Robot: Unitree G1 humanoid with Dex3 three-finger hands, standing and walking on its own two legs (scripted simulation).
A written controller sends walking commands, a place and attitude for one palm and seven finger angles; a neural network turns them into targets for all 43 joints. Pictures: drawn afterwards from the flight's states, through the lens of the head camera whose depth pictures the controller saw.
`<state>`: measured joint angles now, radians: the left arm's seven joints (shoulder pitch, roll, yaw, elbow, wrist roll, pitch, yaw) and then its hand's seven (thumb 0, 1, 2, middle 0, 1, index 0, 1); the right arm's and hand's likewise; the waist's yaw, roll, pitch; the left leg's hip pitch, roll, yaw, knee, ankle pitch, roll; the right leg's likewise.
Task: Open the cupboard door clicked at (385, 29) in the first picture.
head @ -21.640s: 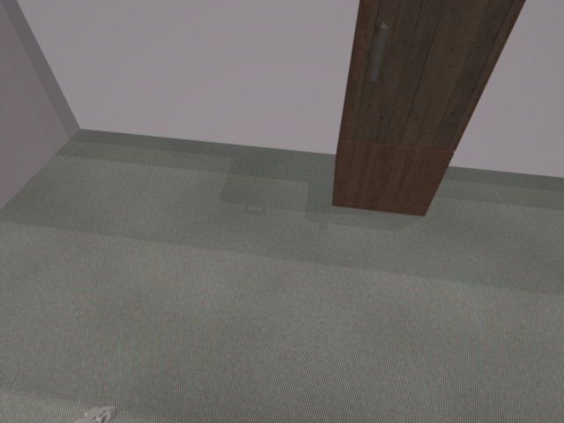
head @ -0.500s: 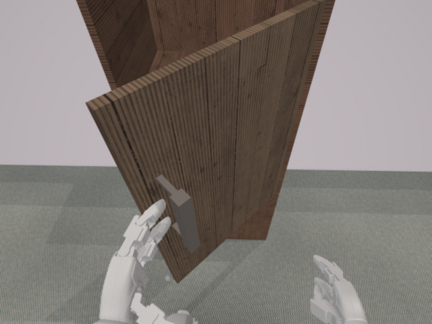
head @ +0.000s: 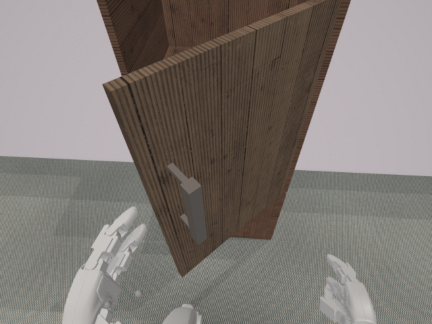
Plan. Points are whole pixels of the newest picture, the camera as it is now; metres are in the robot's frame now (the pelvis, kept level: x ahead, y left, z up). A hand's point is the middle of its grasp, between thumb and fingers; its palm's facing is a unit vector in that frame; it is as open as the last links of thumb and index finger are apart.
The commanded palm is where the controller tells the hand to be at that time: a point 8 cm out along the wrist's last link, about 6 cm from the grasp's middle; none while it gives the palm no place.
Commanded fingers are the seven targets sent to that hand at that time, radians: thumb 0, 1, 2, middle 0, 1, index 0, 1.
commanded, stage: draw the hand back to the body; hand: left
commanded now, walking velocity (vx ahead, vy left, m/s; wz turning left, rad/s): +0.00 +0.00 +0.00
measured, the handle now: (187, 206) +0.29 +0.07 +0.10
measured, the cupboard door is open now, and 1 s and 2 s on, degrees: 45 45 45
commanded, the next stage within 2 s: step back with the hand held close in 1.54 s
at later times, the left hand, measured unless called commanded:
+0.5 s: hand (79, 264) +0.17 +0.19 +0.15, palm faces +0.01 -0.99 -0.12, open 16.1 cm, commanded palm +0.14 +0.24 +0.17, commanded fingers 0.00 -0.22 0.42 -0.16 -0.30 -0.16 -0.30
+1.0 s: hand (10, 205) +0.22 +0.26 +0.21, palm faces +0.37 -0.84 -0.40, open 11.0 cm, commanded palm +0.17 +0.31 +0.23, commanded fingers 0.00 0.65 0.80 -0.19 -0.30 -0.19 -0.30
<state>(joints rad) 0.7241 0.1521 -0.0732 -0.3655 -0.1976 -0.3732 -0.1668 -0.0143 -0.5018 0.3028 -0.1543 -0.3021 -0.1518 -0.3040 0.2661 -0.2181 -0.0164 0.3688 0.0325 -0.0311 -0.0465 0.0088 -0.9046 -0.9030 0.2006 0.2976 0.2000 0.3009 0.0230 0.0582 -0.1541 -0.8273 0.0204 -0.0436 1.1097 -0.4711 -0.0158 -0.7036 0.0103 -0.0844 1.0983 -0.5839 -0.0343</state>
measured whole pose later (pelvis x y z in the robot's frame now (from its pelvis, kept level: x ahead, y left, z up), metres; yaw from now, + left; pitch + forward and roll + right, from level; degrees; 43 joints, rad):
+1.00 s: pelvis +0.03 +0.03 +0.07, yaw -1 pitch +0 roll -1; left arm 0.56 0.34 0.25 -0.48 -0.06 -0.02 0.13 0.00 0.32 0.65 -0.19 -0.30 -0.18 -0.30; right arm 0.24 -0.21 0.06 0.54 0.02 -0.09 -0.11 0.01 -0.90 -0.90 0.20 0.30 0.20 0.30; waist 0.06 0.06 -0.06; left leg -0.30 -0.01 0.01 0.61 -0.31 0.02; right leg -0.18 -0.01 -0.03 0.56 -0.38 0.01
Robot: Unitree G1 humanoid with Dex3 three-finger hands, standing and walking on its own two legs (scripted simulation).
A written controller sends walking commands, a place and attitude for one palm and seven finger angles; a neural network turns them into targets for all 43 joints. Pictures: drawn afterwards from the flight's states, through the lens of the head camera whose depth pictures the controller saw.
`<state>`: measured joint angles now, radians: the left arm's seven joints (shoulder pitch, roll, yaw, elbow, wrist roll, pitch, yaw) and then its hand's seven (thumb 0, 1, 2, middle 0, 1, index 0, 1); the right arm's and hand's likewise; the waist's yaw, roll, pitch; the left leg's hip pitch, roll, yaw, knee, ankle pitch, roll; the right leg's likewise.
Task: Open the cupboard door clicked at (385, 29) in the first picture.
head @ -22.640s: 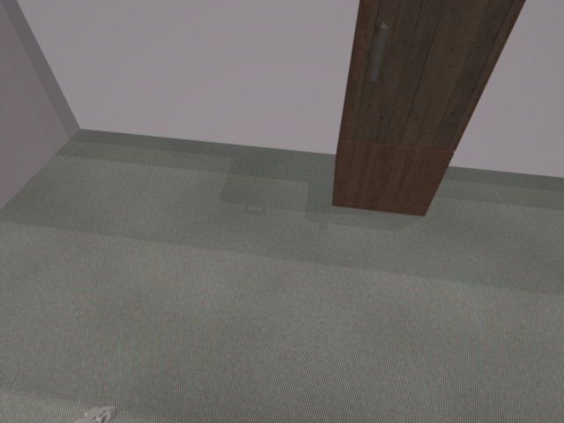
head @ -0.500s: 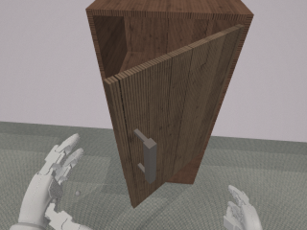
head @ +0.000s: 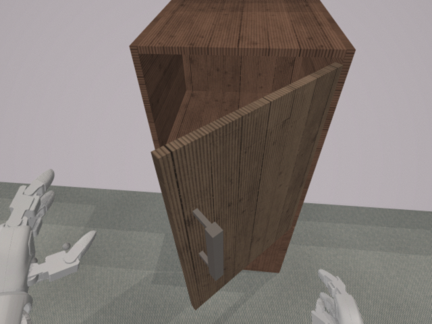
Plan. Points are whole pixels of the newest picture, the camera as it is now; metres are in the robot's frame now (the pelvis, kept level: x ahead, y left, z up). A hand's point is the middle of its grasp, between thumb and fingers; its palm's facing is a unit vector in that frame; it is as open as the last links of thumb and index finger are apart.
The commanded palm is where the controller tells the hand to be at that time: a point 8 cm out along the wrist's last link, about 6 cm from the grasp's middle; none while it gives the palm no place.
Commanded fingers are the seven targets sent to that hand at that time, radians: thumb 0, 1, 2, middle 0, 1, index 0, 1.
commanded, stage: draw the hand back to the body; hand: left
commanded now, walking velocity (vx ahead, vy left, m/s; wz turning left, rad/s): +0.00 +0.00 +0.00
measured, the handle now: (208, 246) +0.26 +0.05 +0.03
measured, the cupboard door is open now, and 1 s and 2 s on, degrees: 45 45 45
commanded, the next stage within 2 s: step back with the hand held close in 0.54 s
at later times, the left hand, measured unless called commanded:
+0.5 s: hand (66, 229) +0.19 +0.24 +0.16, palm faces +0.44 -0.81 -0.40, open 7.5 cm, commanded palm +0.15 +0.28 +0.18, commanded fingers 0.00 0.90 0.90 -0.20 -0.30 -0.20 -0.30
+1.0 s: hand (54, 239) +0.18 +0.24 +0.16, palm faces +0.32 -0.80 -0.51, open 7.4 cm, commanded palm +0.11 +0.29 +0.19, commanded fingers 0.00 0.90 0.90 -0.20 -0.30 -0.20 -0.30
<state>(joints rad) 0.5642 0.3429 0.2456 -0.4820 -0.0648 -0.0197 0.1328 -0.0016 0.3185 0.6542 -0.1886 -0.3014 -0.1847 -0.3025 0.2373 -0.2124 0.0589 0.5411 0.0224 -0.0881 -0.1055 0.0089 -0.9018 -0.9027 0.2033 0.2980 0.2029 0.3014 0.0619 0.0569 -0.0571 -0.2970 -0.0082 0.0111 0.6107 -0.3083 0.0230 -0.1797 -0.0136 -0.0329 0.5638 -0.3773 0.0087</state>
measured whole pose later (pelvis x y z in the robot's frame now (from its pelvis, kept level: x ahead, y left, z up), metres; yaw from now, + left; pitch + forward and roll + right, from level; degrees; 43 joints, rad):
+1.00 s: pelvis -0.03 -0.01 +0.01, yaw -1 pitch +0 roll -1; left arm 0.56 0.42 0.38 -0.52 -0.07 -0.10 0.11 0.01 0.89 0.90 -0.21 -0.30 -0.21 -0.30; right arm 0.16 -0.24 -0.02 0.53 0.02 0.04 -0.09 0.01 -0.90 -0.90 0.20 0.30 0.20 0.30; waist 0.01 0.03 0.05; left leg -0.28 0.02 0.02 0.48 -0.19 0.01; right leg -0.18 0.01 -0.02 0.44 -0.25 0.00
